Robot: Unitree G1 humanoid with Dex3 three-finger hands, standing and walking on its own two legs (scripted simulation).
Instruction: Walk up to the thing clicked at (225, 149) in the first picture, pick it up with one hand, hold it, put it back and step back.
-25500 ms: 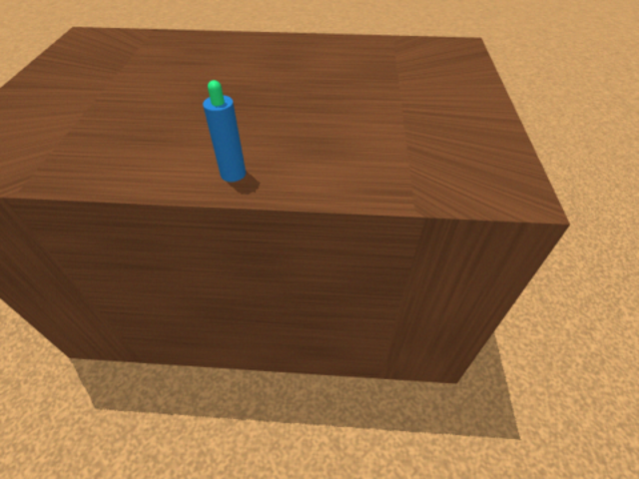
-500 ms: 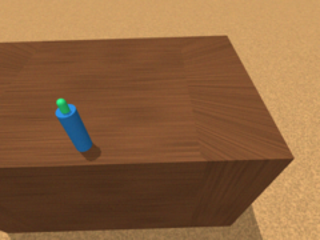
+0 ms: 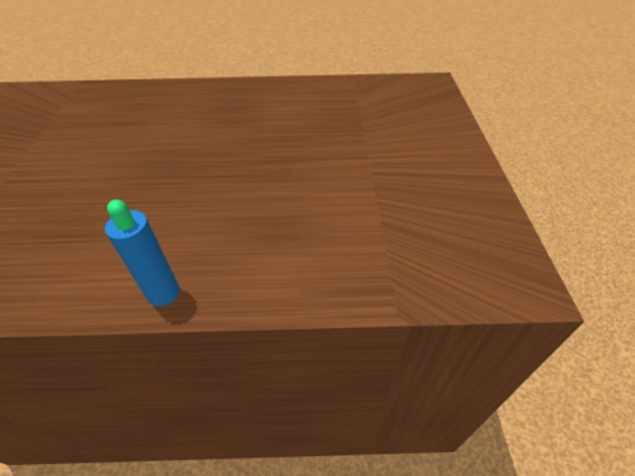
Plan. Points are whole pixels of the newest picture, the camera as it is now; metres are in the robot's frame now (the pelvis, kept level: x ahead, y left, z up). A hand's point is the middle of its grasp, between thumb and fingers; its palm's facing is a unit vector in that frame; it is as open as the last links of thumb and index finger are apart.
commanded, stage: home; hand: left
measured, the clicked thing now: (141, 253) +0.40 +0.25 +0.06
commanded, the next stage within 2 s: stand in 0.08 s
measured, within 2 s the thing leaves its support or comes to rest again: neither
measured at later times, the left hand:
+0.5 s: hand out of the picture +0.06 +0.26 -0.15, palm faces -0.03 -0.93 -0.36, open 12.4 cm
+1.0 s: hand out of the picture +0.07 +0.26 -0.15, palm faces -0.03 -0.93 -0.35, open 7.4 cm
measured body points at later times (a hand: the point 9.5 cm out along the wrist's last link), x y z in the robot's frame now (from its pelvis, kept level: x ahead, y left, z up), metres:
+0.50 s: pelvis +0.00 +0.00 +0.00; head +0.00 +0.00 +0.45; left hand +0.06 +0.31 -0.13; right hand +0.06 -0.30 -0.14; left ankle +0.00 +0.14 -0.75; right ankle +0.00 -0.12 -0.75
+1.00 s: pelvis +0.00 +0.00 +0.00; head +0.00 +0.00 +0.45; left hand +0.07 +0.31 -0.13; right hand +0.07 -0.30 -0.13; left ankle +0.00 +0.14 -0.75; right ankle +0.00 -0.12 -0.75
